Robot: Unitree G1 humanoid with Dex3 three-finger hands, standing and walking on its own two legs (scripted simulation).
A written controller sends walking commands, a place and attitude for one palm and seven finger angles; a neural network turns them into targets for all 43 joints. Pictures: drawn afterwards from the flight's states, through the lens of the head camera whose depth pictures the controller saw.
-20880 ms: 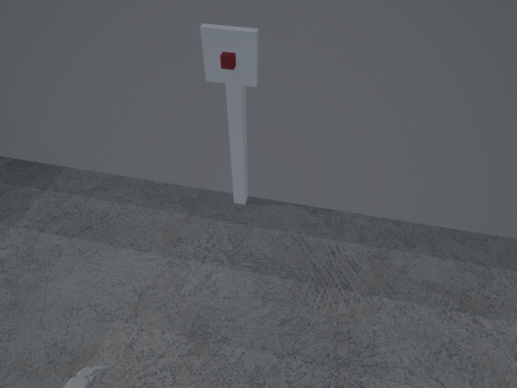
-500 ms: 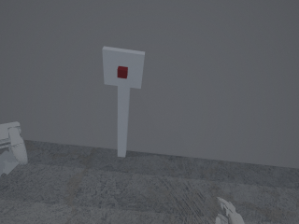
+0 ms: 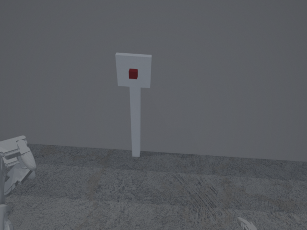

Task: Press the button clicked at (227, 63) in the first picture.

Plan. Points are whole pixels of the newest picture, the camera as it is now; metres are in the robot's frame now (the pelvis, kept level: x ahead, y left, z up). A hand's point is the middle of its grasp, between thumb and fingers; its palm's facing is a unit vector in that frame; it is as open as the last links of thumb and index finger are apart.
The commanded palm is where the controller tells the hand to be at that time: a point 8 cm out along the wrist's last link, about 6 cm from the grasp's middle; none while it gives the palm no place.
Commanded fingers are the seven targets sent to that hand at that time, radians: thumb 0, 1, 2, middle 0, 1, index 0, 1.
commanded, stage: stop stepping back and stand still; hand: left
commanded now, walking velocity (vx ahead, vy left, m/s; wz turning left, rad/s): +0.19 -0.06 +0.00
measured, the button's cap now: (133, 73) +0.86 +0.15 +0.00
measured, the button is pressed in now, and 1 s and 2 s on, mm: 0 0 0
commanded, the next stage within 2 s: let the arm hang, fingers relaxed in 0.92 s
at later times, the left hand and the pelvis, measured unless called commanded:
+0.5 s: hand (41, 171) +0.19 +0.24 +0.15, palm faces +0.41 -0.79 -0.46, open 3.1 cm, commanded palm +0.13 +0.28 +0.18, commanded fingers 0.00 0.90 0.90 -1.30 -1.50 -1.30 -1.50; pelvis +0.01 +0.00 -0.01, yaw +3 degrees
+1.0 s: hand (37, 156) +0.21 +0.26 +0.16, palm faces +0.38 -0.79 -0.49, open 3.1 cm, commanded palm none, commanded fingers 0.00 0.90 0.90 -1.30 -1.50 -1.30 -1.50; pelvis +0.04 +0.01 +0.00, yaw +2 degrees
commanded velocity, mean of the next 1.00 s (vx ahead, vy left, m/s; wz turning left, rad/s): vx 0.02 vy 0.00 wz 0.00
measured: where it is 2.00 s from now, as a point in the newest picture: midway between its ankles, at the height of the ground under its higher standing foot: outside the picture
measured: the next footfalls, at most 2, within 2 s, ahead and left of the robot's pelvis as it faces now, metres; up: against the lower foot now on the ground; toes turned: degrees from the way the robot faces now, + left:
left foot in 0.06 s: +0.02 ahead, +0.17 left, +0.00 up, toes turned +5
right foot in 0.30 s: +0.05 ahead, -0.11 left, -0.01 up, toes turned -2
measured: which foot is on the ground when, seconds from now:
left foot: up 0.00-0.04, down 0.06-0.30, up 0.32-0.52, down 0.54-1.00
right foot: down 0.00-0.06, up 0.08-0.28, down 0.30-1.00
